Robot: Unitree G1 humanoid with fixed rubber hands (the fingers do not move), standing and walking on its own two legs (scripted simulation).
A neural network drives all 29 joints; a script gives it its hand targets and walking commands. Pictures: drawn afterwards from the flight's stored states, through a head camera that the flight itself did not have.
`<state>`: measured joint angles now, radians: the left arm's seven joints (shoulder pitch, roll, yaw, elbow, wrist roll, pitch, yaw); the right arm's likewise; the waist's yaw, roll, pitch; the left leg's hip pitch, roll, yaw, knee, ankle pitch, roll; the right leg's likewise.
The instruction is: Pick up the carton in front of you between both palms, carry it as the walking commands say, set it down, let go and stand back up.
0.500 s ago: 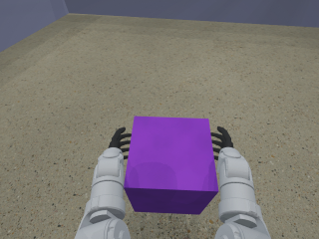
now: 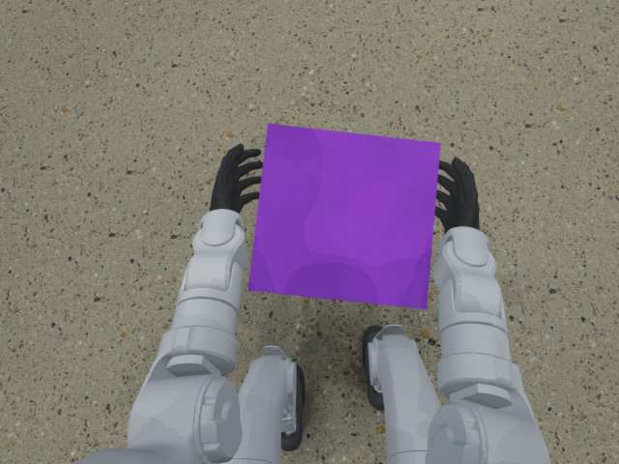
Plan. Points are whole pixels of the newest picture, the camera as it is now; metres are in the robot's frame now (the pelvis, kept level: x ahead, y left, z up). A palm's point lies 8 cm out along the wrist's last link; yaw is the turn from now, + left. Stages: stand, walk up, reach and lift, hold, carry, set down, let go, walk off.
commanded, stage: set down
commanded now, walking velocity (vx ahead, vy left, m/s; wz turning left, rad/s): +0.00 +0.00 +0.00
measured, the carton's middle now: (336, 223) +0.41 -0.04 -0.16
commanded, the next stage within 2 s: none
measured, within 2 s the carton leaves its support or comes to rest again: neither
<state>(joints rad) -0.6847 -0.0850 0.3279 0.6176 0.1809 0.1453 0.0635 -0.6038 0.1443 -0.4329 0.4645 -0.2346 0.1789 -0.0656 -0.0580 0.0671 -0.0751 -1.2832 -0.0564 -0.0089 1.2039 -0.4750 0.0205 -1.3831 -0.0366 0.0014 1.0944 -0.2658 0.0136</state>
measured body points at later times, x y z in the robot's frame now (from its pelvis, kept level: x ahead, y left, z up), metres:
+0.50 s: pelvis -0.02 -0.01 -0.12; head +0.26 -0.02 +0.23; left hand +0.49 +0.09 -0.22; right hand +0.42 -0.20 -0.23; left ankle +0.03 +0.10 -0.62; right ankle +0.11 -0.13 -0.62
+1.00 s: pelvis -0.04 +0.00 -0.22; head +0.30 +0.00 +0.06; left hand +0.53 +0.08 -0.37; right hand +0.44 -0.21 -0.37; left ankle +0.03 +0.10 -0.62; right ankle +0.11 -0.13 -0.62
